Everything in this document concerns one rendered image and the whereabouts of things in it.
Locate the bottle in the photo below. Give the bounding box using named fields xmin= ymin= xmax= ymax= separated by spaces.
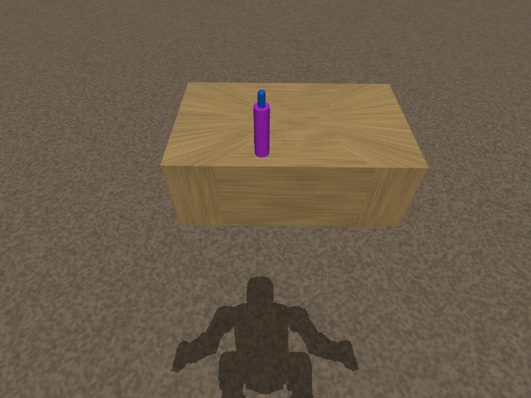
xmin=253 ymin=90 xmax=270 ymax=158

